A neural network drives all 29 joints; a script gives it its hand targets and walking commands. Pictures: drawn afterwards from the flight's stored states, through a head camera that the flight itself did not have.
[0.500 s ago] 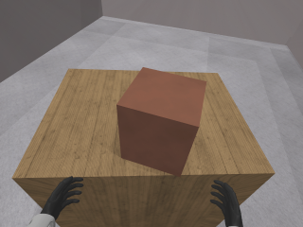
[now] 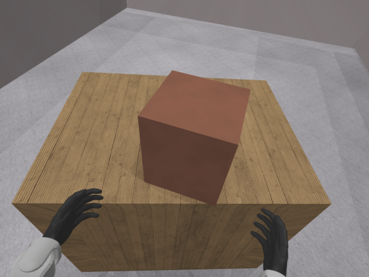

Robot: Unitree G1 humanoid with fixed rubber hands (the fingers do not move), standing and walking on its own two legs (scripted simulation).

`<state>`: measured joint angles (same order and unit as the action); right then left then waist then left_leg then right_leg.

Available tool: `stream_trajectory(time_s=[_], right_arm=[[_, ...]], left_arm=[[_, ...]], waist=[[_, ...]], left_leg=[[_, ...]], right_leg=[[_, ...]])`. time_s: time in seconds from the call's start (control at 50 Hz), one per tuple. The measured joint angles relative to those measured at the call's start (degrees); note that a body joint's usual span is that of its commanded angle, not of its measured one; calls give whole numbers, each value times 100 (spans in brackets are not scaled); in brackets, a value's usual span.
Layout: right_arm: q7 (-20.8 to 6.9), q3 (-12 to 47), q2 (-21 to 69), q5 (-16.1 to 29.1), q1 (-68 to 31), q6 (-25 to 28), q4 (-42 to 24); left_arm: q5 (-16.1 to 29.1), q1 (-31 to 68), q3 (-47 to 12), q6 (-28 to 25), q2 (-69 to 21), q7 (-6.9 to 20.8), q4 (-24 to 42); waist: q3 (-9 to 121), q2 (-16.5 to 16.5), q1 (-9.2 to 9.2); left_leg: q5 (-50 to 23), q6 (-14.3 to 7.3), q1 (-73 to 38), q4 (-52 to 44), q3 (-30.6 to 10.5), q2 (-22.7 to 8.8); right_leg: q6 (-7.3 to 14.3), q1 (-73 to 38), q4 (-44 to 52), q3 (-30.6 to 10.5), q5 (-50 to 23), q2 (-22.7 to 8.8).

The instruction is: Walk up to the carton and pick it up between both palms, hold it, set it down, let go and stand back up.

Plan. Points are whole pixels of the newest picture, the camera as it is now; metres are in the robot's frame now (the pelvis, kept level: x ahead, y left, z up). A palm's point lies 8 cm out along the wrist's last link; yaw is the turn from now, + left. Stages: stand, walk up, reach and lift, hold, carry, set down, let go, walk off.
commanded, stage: reach and lift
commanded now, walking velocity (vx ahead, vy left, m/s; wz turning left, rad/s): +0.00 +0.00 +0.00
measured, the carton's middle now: (193, 138) +0.46 +0.03 +0.04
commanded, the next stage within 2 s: none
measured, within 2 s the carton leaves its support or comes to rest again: neither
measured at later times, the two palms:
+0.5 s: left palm (78, 174) +0.29 +0.26 +0.06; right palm (274, 210) +0.26 -0.14 +0.06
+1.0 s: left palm (100, 132) +0.37 +0.23 +0.12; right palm (294, 182) +0.30 -0.18 +0.11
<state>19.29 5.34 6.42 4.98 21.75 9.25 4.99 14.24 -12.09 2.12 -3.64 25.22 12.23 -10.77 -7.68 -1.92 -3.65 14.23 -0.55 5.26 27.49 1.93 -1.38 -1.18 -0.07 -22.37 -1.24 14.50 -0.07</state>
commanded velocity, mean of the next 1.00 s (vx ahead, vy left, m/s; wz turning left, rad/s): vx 0.00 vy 0.00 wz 0.00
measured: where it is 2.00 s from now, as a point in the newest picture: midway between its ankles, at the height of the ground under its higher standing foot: outside the picture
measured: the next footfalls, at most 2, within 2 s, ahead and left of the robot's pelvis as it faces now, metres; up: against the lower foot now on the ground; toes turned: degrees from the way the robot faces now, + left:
none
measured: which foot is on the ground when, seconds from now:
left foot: down 0.00-1.00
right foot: down 0.00-1.00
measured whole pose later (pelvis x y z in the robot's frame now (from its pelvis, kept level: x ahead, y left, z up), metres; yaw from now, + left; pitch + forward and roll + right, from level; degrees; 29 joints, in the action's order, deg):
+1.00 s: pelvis -0.01 +0.00 +0.01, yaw -1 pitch -5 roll -1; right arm 22.1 0.7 -2.2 11.4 -14.1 -16.5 7.1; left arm 13.1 27.5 6.4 20.8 25.7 11.2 -24.0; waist -5.4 -3.2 2.9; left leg 10.9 -0.9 7.2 22.9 2.6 -1.0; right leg -1.7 2.9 -19.4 -1.8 11.8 -0.5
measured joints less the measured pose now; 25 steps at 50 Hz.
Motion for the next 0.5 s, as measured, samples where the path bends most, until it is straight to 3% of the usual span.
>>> stream_trajectory(time_s=[0.24,0.36,0.5], right_arm=[[178,1,-145,72,-853,-596,-308],[249,46,-152,128,-1113,-1062,-415],[144,-185,-523,278,-1527,-1346,-519]], left_arm=[[162,683,30,392,156,-89,50],[112,927,143,842,97,-88,282],[106,1335,109,1337,-24,-216,510]], waist=[[61,-21,4],[7,-43,131],[148,-2,223]], left_leg=[[71,-47,77,82,-2,42],[36,-84,32,-60,33,84],[39,-109,113,-137,125,80]], right_leg=[[-66,43,-22,6,41,-44],[-74,-12,159,-22,-23,-87],[-55,79,291,-110,-84,-91]])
